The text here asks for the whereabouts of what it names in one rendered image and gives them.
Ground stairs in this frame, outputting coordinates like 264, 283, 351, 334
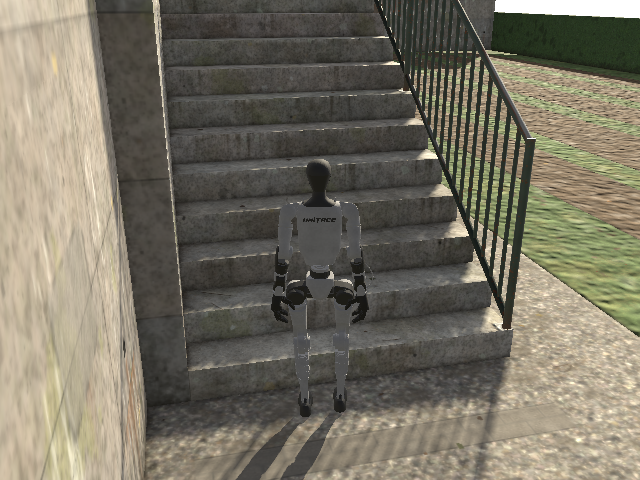
159, 0, 514, 401

